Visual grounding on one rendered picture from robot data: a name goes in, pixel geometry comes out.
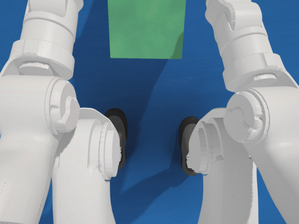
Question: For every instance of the robot left forearm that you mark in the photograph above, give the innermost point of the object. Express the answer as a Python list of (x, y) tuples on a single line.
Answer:
[(47, 38)]

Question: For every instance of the right robot foot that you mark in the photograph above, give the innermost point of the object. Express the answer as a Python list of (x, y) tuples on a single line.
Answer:
[(185, 130)]

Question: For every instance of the carton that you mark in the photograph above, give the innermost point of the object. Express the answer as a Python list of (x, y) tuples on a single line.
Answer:
[(147, 29)]

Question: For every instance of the left robot upper arm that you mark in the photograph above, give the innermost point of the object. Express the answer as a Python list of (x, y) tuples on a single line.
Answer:
[(35, 112)]

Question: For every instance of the right robot upper arm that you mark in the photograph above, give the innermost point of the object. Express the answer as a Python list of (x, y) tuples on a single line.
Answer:
[(266, 121)]

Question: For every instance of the robot right thigh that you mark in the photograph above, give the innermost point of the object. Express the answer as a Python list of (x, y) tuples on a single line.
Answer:
[(230, 193)]

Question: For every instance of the robot right forearm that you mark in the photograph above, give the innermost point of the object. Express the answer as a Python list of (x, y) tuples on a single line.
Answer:
[(244, 46)]

